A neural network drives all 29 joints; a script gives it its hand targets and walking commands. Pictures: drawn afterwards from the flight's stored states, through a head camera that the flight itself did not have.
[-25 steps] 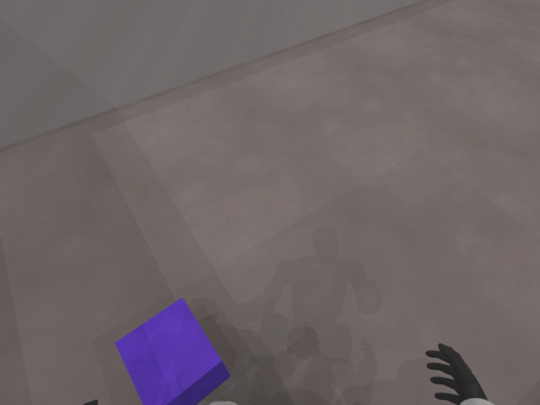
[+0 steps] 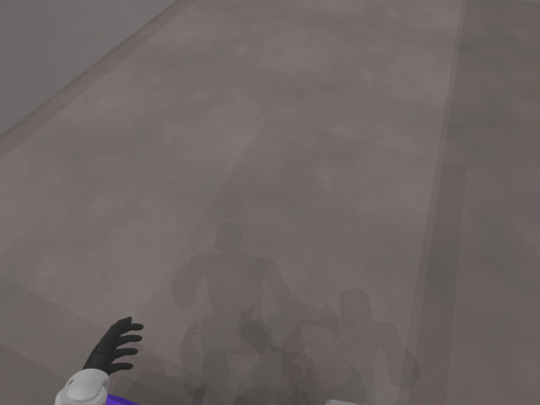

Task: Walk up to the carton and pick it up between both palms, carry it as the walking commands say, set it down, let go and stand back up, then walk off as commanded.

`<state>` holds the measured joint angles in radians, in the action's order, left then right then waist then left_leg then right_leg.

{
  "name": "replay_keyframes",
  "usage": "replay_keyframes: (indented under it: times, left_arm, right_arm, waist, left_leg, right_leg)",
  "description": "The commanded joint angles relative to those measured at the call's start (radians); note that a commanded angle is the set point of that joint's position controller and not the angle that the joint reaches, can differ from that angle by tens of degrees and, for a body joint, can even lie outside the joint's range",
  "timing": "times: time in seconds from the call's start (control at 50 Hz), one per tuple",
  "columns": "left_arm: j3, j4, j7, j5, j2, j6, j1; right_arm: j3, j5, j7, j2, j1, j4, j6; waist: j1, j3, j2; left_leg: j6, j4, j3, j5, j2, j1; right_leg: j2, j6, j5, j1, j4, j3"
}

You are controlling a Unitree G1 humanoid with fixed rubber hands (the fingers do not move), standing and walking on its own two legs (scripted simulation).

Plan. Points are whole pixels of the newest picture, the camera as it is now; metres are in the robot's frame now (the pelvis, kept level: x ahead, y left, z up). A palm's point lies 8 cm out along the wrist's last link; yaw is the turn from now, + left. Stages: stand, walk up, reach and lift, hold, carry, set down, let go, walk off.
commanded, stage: walk off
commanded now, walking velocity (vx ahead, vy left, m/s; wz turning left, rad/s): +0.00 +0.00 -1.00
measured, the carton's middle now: out of the picture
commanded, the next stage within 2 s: stand in 0.80 s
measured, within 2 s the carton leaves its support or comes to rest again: neither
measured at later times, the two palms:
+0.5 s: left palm (135, 319) +0.27 +0.24 -0.09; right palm out of the picture +0.07 -0.28 -0.05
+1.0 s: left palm (267, 279) +0.32 +0.02 -0.06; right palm out of the picture -0.15 -0.26 -0.10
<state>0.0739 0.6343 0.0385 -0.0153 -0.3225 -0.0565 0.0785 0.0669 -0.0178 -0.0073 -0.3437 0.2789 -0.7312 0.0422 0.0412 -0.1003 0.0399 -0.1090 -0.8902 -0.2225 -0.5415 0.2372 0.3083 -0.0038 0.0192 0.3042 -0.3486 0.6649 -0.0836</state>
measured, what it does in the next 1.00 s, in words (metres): steps on the spot, turning right: left foot, then right foot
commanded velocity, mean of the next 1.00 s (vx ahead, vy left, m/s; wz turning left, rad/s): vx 0.00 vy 0.00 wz -0.78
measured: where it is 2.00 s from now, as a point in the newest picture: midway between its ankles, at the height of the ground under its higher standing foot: outside the picture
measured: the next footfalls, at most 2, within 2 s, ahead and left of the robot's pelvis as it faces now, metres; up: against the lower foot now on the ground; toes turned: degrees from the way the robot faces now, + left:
left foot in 0.40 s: +0.14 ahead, +0.11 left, +0.00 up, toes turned -23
right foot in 0.82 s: -0.05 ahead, -0.11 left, +0.00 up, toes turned -55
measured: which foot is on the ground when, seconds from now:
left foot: up 0.00-0.38, down 0.40-0.82, up 0.84-1.00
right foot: down 0.00-0.40, up 0.42-0.80, down 0.82-1.00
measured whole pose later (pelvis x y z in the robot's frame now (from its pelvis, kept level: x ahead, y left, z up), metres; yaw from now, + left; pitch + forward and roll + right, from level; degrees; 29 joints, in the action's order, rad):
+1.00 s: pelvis +0.02 -0.02 +0.02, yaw -52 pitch +1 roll +1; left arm 0.05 0.65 -0.01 -0.01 -0.28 -0.03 0.16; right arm 0.06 -0.01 0.00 -0.31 0.26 -0.68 0.08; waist 0.03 -0.09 0.04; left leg -0.12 -1.13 -0.10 -0.44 0.15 0.51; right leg -0.02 0.05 0.28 -0.28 0.55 -0.03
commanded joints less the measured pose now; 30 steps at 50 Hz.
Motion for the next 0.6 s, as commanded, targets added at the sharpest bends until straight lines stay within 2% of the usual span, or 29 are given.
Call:
replay_keyframes:
  times: [0.0,0.02,0.04,0.06,0.08,0.14,0.2,0.26,0.32,0.34,0.36,0.38,0.4,0.42,0.44,0.46,0.48,0.5,0.52,0.58]
  left_arm:
    - [0.082,0.005,-0.033,0.014,-0.288,0.022,0.305]
    - [0.066,0.000,-0.044,0.009,-0.224,0.017,0.222]
    - [0.053,-0.024,-0.054,0.006,-0.183,0.010,0.127]
    - [0.047,-0.039,-0.061,0.010,-0.165,0.007,0.079]
    - [0.043,-0.046,-0.058,0.007,-0.161,0.007,0.067]
    - [0.054,-0.039,-0.042,0.002,-0.191,0.015,0.111]
    - [0.062,-0.035,-0.036,-0.006,-0.203,0.013,0.148]
    - [0.069,-0.037,-0.027,-0.011,-0.209,0.008,0.149]
    - [0.066,-0.044,-0.018,-0.010,-0.201,0.007,0.112]
    - [0.063,-0.046,-0.016,-0.006,-0.193,0.009,0.095]
    - [0.057,-0.047,-0.016,0.001,-0.180,0.012,0.084]
    - [0.049,-0.049,-0.018,0.008,-0.146,0.018,0.095]
    - [0.037,-0.055,-0.021,0.019,-0.056,0.025,0.157]
    - [0.049,-0.065,-0.025,-0.010,-0.100,0.019,0.147]
    - [0.065,-0.058,-0.017,-0.033,-0.154,0.013,0.118]
    - [0.067,-0.042,-0.003,-0.030,-0.140,0.008,0.127]
    - [0.065,-0.027,0.010,-0.022,-0.127,0.001,0.160]
    - [0.061,-0.017,0.021,-0.016,-0.119,-0.007,0.182]
    - [0.053,-0.012,0.026,-0.006,-0.104,-0.010,0.189]
    - [0.038,-0.046,0.027,0.012,-0.072,-0.011,0.102]
  right_arm:
    - [0.009,-0.009,0.011,-0.075,-0.152,0.174,0.007]
    - [0.008,-0.005,0.015,-0.065,-0.132,0.158,0.003]
    - [0.009,-0.003,0.017,-0.073,-0.110,0.142,-0.003]
    - [0.012,-0.012,0.017,-0.080,-0.079,0.128,-0.001]
    - [0.014,-0.014,0.015,-0.086,-0.049,0.114,0.002]
    - [0.008,-0.011,0.012,-0.058,-0.068,0.131,0.006]
    - [0.000,-0.006,0.015,-0.037,-0.131,0.163,0.009]
    - [-0.005,0.005,0.022,-0.024,-0.153,0.182,0.002]
    - [-0.006,0.017,0.033,-0.022,-0.132,0.184,-0.008]
    - [-0.006,0.019,0.040,-0.022,-0.106,0.178,-0.011]
    - [-0.003,0.015,0.049,-0.030,-0.068,0.167,-0.018]
    - [0.009,0.004,0.058,-0.072,-0.024,0.154,-0.028]
    - [0.027,-0.010,0.060,-0.166,-0.026,0.166,-0.032]
    - [0.032,-0.004,0.051,-0.205,-0.051,0.182,-0.023]
    - [0.010,-0.001,0.043,-0.128,-0.064,0.180,-0.021]
    - [-0.007,-0.001,0.040,-0.076,-0.115,0.186,-0.023]
    - [-0.012,-0.006,0.041,-0.053,-0.165,0.193,-0.024]
    - [-0.013,-0.008,0.048,-0.046,-0.178,0.195,-0.027]
    - [-0.011,-0.009,0.050,-0.043,-0.162,0.191,-0.028]
    - [0.000,-0.012,0.046,-0.064,-0.057,0.157,-0.029]
  waist:
    - [-0.165,0.252,-0.201]
    - [-0.115,0.176,-0.206]
    - [-0.072,0.130,-0.200]
    - [-0.050,0.130,-0.213]
    - [-0.038,0.143,-0.198]
    - [-0.047,0.163,-0.159]
    - [-0.074,0.151,-0.171]
    - [-0.079,0.160,-0.185]
    - [-0.058,0.165,-0.214]
    - [-0.042,0.164,-0.223]
    - [-0.018,0.162,-0.212]
    - [-0.002,0.175,-0.157]
    - [-0.019,0.209,0.112]
    - [-0.010,0.173,0.206]
    - [-0.021,0.123,0.112]
    - [-0.049,0.091,0.092]
    - [-0.074,0.085,0.118]
    - [-0.076,0.086,0.149]
    - [-0.069,0.090,0.157]
    - [-0.012,0.089,0.151]
  left_leg:
    - [-0.034,-0.372,0.204,-0.106,-0.059,0.422]
    - [-0.034,-0.333,0.208,-0.025,-0.052,0.393]
    - [-0.038,-0.291,0.217,0.045,-0.042,0.358]
    - [-0.041,-0.278,0.213,0.094,-0.055,0.320]
    - [-0.040,-0.276,0.205,0.123,-0.074,0.290]
    - [-0.031,-0.190,0.212,0.135,-0.118,0.255]
    - [-0.017,-0.073,0.223,0.127,-0.160,0.260]
    - [0.001,0.039,0.235,0.136,-0.208,0.186]
    - [0.020,0.193,0.249,0.148,-0.252,0.049]
    - [0.022,0.275,0.253,0.161,-0.262,-0.006]
    - [0.024,0.408,0.254,0.227,-0.254,-0.088]
    - [0.039,0.534,0.299,0.282,-0.161,-0.231]
    - [0.099,0.638,0.539,0.213,0.128,-0.387]
    - [0.200,0.656,0.666,0.308,0.295,-0.246]
    - [0.224,0.645,0.583,0.361,0.254,-0.170]
    - [0.215,0.632,0.462,0.404,0.185,-0.106]
    - [0.194,0.614,0.354,0.443,0.117,-0.091]
    - [0.188,0.590,0.273,0.507,0.080,-0.104]
    - [0.185,0.572,0.214,0.560,0.060,-0.123]
    - [0.195,0.535,0.149,0.671,0.080,-0.207]
  right_leg:
    - [0.399,0.220,-0.736,0.448,-0.247,0.515]
    - [0.322,0.190,-0.639,0.346,-0.252,0.432]
    - [0.240,0.152,-0.544,0.273,-0.266,0.380]
    - [0.201,0.148,-0.551,0.224,-0.263,0.355]
    - [0.176,0.147,-0.577,0.200,-0.259,0.341]
    - [0.159,0.153,-0.517,0.167,-0.260,0.387]
    - [0.152,0.162,-0.379,0.165,-0.265,0.479]
    - [0.139,0.150,-0.379,0.140,-0.249,0.545]
    - [0.119,0.110,-0.430,0.097,-0.232,0.611]
    - [0.109,0.086,-0.416,0.080,-0.224,0.635]
    - [0.084,0.048,-0.344,0.041,-0.193,0.634]
    - [0.032,-0.007,-0.206,-0.055,-0.128,0.587]
    - [-0.103,-0.071,0.150,-0.232,0.113,0.393]
    - [-0.120,-0.088,0.301,-0.280,0.295,0.225]
    - [-0.037,-0.091,0.252,-0.246,0.410,0.227]
    - [-0.019,-0.095,0.195,-0.224,0.476,0.202]
    - [-0.003,-0.106,0.135,-0.212,0.537,0.168]
    - [0.006,-0.119,0.100,-0.224,0.573,0.134]
    - [0.013,-0.133,0.087,-0.225,0.571,0.105]
    - [0.037,-0.148,0.085,-0.258,0.479,0.066]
